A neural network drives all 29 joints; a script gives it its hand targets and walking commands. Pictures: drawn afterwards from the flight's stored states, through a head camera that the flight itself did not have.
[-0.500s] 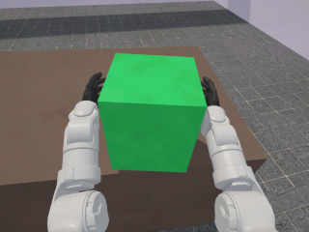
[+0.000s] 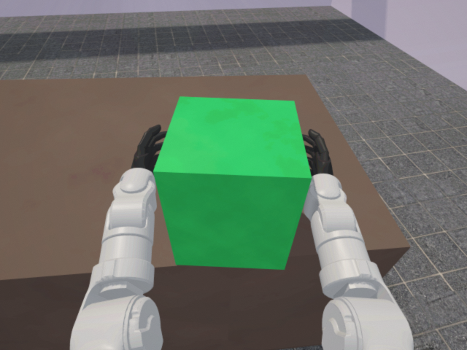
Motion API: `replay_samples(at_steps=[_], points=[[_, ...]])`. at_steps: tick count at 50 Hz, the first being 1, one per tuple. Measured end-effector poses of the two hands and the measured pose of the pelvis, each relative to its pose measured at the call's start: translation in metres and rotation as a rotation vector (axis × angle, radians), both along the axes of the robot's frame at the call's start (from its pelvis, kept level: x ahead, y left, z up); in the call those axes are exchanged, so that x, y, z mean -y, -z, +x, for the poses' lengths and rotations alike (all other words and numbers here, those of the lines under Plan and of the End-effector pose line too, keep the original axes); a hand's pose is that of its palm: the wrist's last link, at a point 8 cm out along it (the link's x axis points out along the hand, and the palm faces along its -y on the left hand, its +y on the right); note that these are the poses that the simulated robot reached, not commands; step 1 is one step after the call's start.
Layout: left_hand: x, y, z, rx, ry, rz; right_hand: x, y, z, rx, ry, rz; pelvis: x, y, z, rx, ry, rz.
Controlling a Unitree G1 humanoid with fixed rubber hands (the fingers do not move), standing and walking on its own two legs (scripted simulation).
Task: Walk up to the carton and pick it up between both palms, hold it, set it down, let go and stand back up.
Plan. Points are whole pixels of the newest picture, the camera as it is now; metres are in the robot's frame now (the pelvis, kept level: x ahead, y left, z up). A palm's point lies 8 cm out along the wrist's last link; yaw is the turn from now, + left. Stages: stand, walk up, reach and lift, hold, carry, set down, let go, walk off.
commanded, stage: set down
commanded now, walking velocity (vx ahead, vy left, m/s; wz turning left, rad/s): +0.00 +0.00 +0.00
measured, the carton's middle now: (233, 185) +0.41 -0.01 +0.08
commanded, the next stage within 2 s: none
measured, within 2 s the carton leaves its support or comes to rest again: neither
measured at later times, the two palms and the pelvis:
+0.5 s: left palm (146, 172) +0.40 +0.14 +0.13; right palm (319, 178) +0.39 -0.16 +0.12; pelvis -0.01 +0.00 +0.00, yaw +1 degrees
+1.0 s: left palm (143, 176) +0.41 +0.16 +0.10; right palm (318, 184) +0.39 -0.16 +0.10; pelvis +0.00 +0.00 +0.00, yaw -2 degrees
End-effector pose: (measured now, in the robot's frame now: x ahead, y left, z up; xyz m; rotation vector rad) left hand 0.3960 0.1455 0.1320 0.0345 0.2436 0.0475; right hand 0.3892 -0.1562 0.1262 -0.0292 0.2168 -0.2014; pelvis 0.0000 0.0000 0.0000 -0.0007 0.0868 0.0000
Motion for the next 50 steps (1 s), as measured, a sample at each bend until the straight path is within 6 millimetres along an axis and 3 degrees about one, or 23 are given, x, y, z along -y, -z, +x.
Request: replay_samples(at_steps=[44,50], points=[[-0.001,0.009,0.005,0.046,0.033,-0.005,0.004,0.007,0.001,0.036,-0.043,-0.010,-0.002,0.000,-0.002,-0.016,0.017,-0.001],[-0.010,0.028,0.011,-0.054,0.009,-0.004,0.005,0.027,0.001,-0.053,-0.032,-0.009,0.000,-0.001,-0.002,-0.011,0.041,0.000]])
